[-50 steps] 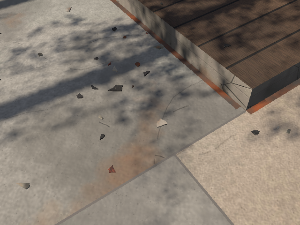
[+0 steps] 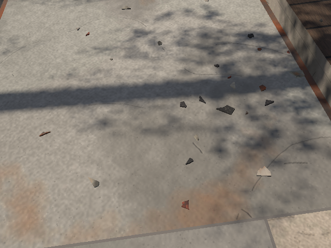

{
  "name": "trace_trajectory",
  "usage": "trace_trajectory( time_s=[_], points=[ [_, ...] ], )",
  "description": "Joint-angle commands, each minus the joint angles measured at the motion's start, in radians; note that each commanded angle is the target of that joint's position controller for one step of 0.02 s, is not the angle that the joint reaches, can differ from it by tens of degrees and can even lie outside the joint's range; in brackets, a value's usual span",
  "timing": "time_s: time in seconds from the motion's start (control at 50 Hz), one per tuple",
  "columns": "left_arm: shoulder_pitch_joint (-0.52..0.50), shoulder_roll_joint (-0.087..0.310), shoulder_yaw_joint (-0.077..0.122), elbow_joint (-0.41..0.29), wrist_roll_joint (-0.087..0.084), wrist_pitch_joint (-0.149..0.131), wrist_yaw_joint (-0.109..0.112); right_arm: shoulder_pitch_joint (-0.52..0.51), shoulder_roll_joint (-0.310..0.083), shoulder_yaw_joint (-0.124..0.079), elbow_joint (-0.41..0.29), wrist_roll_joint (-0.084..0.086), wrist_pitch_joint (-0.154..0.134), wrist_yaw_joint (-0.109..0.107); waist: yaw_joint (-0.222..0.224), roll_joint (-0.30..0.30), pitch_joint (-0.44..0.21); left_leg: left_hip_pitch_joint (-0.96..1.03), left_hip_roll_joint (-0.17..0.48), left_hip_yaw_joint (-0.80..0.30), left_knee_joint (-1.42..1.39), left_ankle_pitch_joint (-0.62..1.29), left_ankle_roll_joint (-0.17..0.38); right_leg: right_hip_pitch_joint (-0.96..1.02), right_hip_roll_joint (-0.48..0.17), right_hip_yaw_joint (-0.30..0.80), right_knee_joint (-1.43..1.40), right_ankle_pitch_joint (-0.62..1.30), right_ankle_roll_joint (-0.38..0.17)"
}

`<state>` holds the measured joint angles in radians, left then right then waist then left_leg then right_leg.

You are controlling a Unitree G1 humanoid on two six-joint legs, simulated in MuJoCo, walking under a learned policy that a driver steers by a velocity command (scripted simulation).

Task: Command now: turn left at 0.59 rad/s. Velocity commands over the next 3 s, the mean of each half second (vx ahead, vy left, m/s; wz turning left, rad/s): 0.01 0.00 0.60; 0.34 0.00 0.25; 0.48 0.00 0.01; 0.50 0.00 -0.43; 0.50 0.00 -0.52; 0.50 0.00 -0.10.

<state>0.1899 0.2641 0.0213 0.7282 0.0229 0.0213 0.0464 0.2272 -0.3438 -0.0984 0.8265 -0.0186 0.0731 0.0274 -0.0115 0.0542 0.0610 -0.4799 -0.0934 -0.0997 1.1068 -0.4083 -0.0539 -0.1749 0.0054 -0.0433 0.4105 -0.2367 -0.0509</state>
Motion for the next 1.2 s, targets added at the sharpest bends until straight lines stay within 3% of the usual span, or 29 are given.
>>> trace_trajectory(
  time_s=[0.02,0.18,0.22,0.24,0.26,0.28,0.3,0.32,0.36,0.38,0.4,0.44,0.46,0.5,0.54,0.64,0.7,0.74,0.78,0.8,0.82,0.84,0.86,0.88,0.9,0.94,1.04,1.14,1.2],
  points=[
    [0.069,0.162,0.047,-0.031,0.001,-0.011,0.000,-0.032,-0.049,-0.001,-0.071,0.005,0.000,0.010,0.043,-0.199,-0.063,-0.119,0.020,0.045,-0.049,-0.015,-0.019,0.209,-0.248,0.145,-0.049,0.589,-0.155],
    [0.052,0.204,0.070,-0.018,0.006,-0.011,-0.028,-0.095,-0.026,0.023,-0.124,0.020,0.002,0.020,0.048,-0.247,-0.087,0.129,0.056,0.153,-0.365,-0.044,0.039,0.112,-0.292,0.054,0.004,0.578,-0.145],
    [0.048,0.215,0.075,-0.013,-0.001,-0.006,-0.032,-0.082,-0.028,0.023,-0.129,0.019,-0.004,0.017,0.035,-0.245,-0.094,0.196,0.049,0.168,-0.487,-0.005,0.063,0.095,-0.301,0.041,0.054,0.541,-0.122],
    [0.036,0.215,0.076,-0.012,-0.010,-0.002,-0.032,-0.053,-0.027,0.023,-0.123,0.010,-0.012,0.013,0.005,-0.217,-0.101,0.274,0.041,0.170,-0.613,0.090,0.079,0.052,-0.290,0.009,0.115,0.473,-0.087],
    [0.062,0.206,0.075,-0.001,-0.011,0.001,-0.033,-0.020,-0.051,0.017,-0.115,-0.005,-0.025,0.001,-0.019,-0.129,-0.119,0.388,0.060,0.101,-0.756,0.219,0.097,-0.033,-0.265,-0.035,0.227,0.338,-0.029],
    [0.109,0.141,0.059,-0.025,0.001,0.008,-0.037,-0.002,-0.161,-0.004,-0.125,-0.017,-0.041,-0.010,0.000,0.143,-0.139,0.536,0.313,-0.244,-0.836,0.413,0.151,-0.258,-0.163,-0.119,0.486,-0.119,0.043],
    [0.018,0.112,0.045,-0.091,0.004,0.024,-0.021,0.056,-0.255,-0.031,-0.124,0.010,-0.042,-0.010,-0.046,0.218,-0.128,0.471,0.492,-0.451,-0.790,0.742,0.334,-0.406,-0.012,-0.041,0.629,-0.436,0.075],
    [-0.003,0.151,0.053,-0.079,0.003,0.036,-0.014,0.090,-0.202,-0.023,-0.109,0.021,-0.042,-0.011,-0.061,0.080,-0.121,0.481,0.453,-0.370,-0.771,0.763,0.373,-0.413,-0.050,0.045,0.715,-0.404,0.078],
    [0.008,0.153,0.057,-0.051,-0.014,0.031,-0.022,-0.041,-0.112,0.006,-0.121,0.014,-0.036,-0.024,0.007,0.044,-0.025,0.396,0.309,-0.220,-0.787,0.644,0.300,-0.410,-0.074,0.076,0.682,-0.236,0.079],
    [0.017,0.168,0.063,-0.047,-0.002,0.029,-0.026,-0.070,-0.099,0.010,-0.128,0.018,-0.035,-0.033,0.017,0.072,-0.029,0.402,0.267,-0.194,-0.787,0.644,0.276,-0.400,-0.072,0.072,0.667,-0.188,0.084],
    [0.041,0.171,0.064,-0.033,0.007,0.029,-0.031,-0.068,-0.093,0.013,-0.128,0.017,-0.036,-0.035,0.021,0.079,-0.060,0.410,0.244,-0.178,-0.779,0.694,0.271,-0.378,-0.059,0.064,0.682,-0.160,0.092],
    [0.049,0.161,0.063,-0.032,0.002,0.034,-0.038,-0.042,-0.107,0.009,-0.122,0.018,-0.041,-0.030,0.020,0.043,-0.094,0.419,0.239,-0.186,-0.775,0.695,0.271,-0.366,-0.045,0.066,0.677,-0.138,0.100],
    [0.043,0.157,0.062,-0.036,0.004,0.035,-0.041,-0.013,-0.116,0.005,-0.114,0.018,-0.043,-0.027,0.012,0.036,-0.109,0.425,0.233,-0.210,-0.801,0.541,0.277,-0.370,-0.046,0.066,0.654,-0.130,0.103],
    [0.002,0.155,0.062,-0.047,0.013,0.037,-0.047,0.022,-0.119,0.002,-0.102,0.010,-0.044,-0.022,-0.012,0.063,-0.078,0.417,0.219,-0.287,-0.874,0.110,0.291,-0.410,-0.046,0.071,0.589,-0.120,0.103],
    [-0.030,0.153,0.063,-0.051,0.017,0.029,-0.055,0.047,-0.106,0.006,-0.091,0.001,-0.049,-0.019,-0.029,0.092,-0.033,0.414,0.230,-0.344,-0.931,-0.092,0.302,-0.446,-0.042,0.066,0.517,-0.109,0.103],
    [-0.084,0.116,0.050,-0.052,0.016,-0.014,-0.067,0.119,-0.106,0.012,-0.044,-0.009,-0.084,-0.023,-0.054,0.056,-0.014,0.413,0.250,-0.355,-0.933,-0.049,0.313,-0.400,-0.040,0.057,0.352,-0.076,0.077],
    [-0.106,0.115,0.045,-0.058,0.008,-0.030,-0.070,0.134,-0.113,0.013,-0.028,-0.010,-0.099,-0.021,-0.058,0.053,0.001,0.365,0.255,-0.366,-0.921,-0.065,0.315,-0.330,-0.026,0.045,0.271,-0.098,0.052],
    [-0.092,0.112,0.042,-0.059,0.001,-0.039,-0.068,0.129,-0.116,0.013,-0.023,-0.009,-0.105,-0.019,-0.043,0.047,0.013,0.305,0.258,-0.374,-0.908,-0.067,0.309,-0.240,-0.015,0.036,0.209,-0.103,0.030],
    [0.018,0.093,0.038,-0.024,-0.002,-0.052,-0.058,0.084,-0.113,0.014,-0.026,0.002,-0.108,-0.020,0.032,0.010,0.016,0.161,0.221,-0.340,-0.850,-0.055,0.271,0.001,0.005,0.012,0.053,-0.020,0.007],
    [0.104,0.104,0.043,0.006,0.003,-0.063,-0.048,0.079,-0.084,0.022,-0.026,0.003,-0.112,-0.023,0.074,-0.031,-0.005,0.061,0.173,-0.307,-0.767,-0.039,0.240,0.169,0.006,0.036,0.007,-0.030,0.002],
    [0.220,0.164,0.055,0.025,0.014,-0.077,-0.034,0.059,-0.019,0.041,-0.043,0.005,-0.124,-0.024,0.132,-0.157,-0.050,-0.047,0.092,-0.199,-0.554,-0.047,0.192,0.317,-0.154,0.230,-0.100,-0.198,-0.022],
    [0.299,0.292,0.083,0.039,0.014,-0.079,-0.031,0.049,0.028,0.055,-0.077,0.013,-0.134,-0.022,0.145,-0.341,-0.087,-0.209,-0.049,-0.027,-0.276,-0.124,0.158,0.386,-0.373,0.646,-0.269,-0.535,-0.113],
    [0.282,0.265,0.084,0.060,0.006,-0.073,-0.035,0.054,-0.062,0.035,-0.066,-0.016,-0.130,-0.025,0.098,-0.224,0.000,-0.259,-0.004,-0.046,-0.128,-0.122,0.160,0.261,-0.414,0.735,-0.281,-0.606,-0.160],
    [0.213,0.198,0.067,0.043,-0.002,-0.075,-0.045,0.060,-0.067,0.031,-0.048,-0.021,-0.129,-0.015,0.053,-0.140,0.056,-0.256,0.042,-0.059,-0.075,-0.036,0.164,0.196,-0.365,0.653,-0.272,-0.561,-0.154],
    [0.157,0.153,0.056,0.033,-0.006,-0.082,-0.051,0.069,-0.054,0.034,-0.032,-0.020,-0.129,-0.001,0.022,-0.119,0.069,-0.234,0.077,-0.036,-0.077,0.039,0.153,0.158,-0.310,0.544,-0.278,-0.447,-0.133],
    [0.140,0.115,0.043,0.037,-0.004,-0.096,-0.052,0.061,-0.037,0.039,-0.014,-0.028,-0.124,0.015,0.013,-0.145,0.037,-0.196,0.111,0.025,-0.077,0.143,0.126,0.150,-0.230,0.384,-0.290,-0.185,-0.107],
    [0.263,0.095,0.038,0.115,-0.018,-0.115,-0.061,-0.078,0.004,0.058,-0.048,-0.030,-0.112,0.023,0.038,-0.140,0.013,-0.272,0.144,0.112,-0.101,0.243,0.079,0.207,-0.186,0.215,-0.268,0.324,-0.127],
    [0.316,0.094,0.032,0.168,-0.013,-0.113,-0.054,-0.275,0.050,0.087,-0.108,-0.019,-0.113,0.030,0.074,-0.148,0.040,-0.184,0.121,0.182,-0.392,0.343,0.070,0.176,-0.156,0.129,-0.267,0.493,-0.118],
    [0.325,0.113,0.033,0.194,-0.010,-0.113,-0.048,-0.307,0.034,0.088,-0.119,-0.014,-0.116,0.023,0.064,-0.154,0.045,-0.085,0.099,0.192,-0.510,0.350,0.108,0.204,-0.199,0.127,-0.252,0.590,-0.115]
  ],
)
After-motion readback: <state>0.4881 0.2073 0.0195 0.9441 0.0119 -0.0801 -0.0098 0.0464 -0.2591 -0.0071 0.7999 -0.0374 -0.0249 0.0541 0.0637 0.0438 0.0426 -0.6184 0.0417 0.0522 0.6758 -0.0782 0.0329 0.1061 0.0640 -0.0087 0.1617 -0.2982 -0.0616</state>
